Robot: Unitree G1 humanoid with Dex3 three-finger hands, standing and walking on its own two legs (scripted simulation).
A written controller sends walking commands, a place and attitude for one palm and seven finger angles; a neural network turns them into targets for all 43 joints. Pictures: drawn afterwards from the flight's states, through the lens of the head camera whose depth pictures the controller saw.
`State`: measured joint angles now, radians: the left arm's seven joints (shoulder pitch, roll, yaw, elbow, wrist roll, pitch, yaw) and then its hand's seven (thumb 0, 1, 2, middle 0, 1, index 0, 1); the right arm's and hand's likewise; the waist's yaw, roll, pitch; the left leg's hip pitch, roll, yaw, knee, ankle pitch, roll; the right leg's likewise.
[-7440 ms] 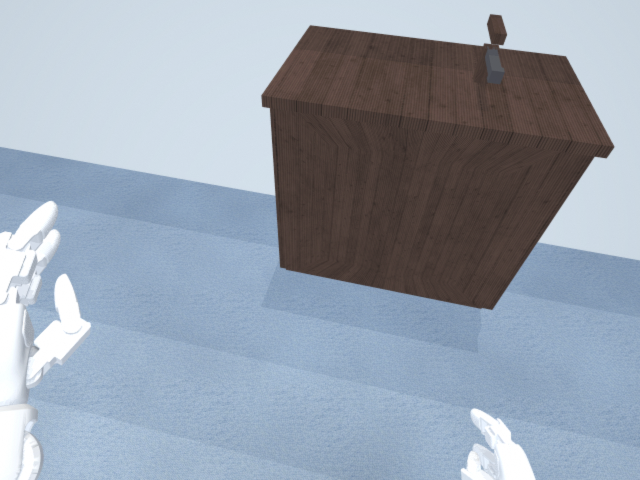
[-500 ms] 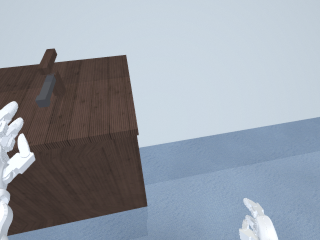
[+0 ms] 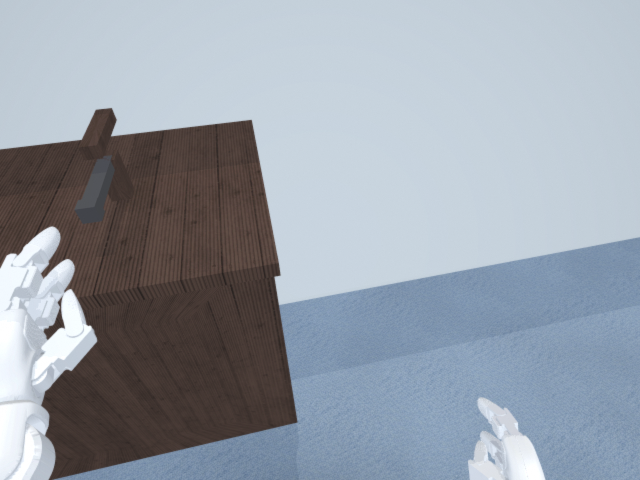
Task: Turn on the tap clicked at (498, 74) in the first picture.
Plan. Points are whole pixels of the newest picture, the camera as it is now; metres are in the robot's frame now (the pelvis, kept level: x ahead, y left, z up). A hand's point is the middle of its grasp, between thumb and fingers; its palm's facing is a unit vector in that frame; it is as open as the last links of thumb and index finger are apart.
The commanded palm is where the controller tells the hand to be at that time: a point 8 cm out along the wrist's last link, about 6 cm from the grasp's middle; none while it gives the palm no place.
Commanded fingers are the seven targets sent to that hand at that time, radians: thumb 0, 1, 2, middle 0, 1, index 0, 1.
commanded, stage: turn the palm inward beside the body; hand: left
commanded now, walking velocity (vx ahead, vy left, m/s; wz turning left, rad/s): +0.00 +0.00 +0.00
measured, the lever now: (90, 210) +0.42 +0.42 +0.11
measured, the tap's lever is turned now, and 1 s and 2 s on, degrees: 0 0 0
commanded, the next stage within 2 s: reach beside the lever's end, fingers flat in 1.16 s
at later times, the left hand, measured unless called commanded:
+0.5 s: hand (66, 363) +0.16 +0.26 +0.16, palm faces +0.49 -0.86 -0.10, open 7.4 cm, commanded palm +0.11 +0.29 +0.17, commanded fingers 0.00 0.90 0.90 -0.20 -0.30 -0.20 -0.30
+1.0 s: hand (86, 355) +0.17 +0.25 +0.16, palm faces +0.50 -0.86 -0.08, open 7.4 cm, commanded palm +0.12 +0.28 +0.17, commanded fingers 0.00 0.90 0.90 -0.20 -0.30 -0.20 -0.30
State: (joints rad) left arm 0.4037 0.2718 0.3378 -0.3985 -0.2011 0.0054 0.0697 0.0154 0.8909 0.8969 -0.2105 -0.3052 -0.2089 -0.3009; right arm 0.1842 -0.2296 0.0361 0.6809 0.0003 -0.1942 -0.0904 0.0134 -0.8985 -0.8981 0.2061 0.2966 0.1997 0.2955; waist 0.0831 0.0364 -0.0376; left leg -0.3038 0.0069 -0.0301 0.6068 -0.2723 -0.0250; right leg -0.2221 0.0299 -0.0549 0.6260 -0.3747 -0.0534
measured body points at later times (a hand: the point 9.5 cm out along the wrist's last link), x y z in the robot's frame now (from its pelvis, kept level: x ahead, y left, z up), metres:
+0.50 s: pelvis -0.02 +0.02 +0.01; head -0.06 +0.01 +0.45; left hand +0.13 +0.31 +0.16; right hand +0.20 -0.17 -0.05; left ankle +0.03 +0.14 -0.73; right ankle -0.02 -0.08 -0.73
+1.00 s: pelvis -0.01 +0.01 +0.01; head -0.06 -0.01 +0.46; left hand +0.14 +0.29 +0.16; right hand +0.21 -0.18 -0.05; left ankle +0.03 +0.14 -0.73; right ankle -0.02 -0.08 -0.73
